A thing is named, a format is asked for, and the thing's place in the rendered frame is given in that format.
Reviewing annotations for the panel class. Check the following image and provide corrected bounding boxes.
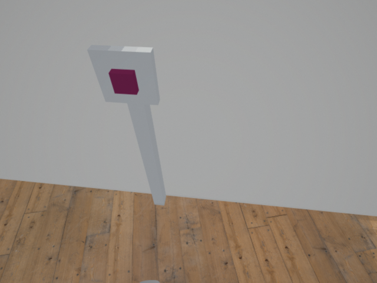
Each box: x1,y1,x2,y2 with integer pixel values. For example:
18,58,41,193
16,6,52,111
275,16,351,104
87,45,166,206

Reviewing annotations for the button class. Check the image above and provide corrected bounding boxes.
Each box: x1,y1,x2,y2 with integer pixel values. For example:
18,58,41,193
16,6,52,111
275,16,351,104
109,69,139,95

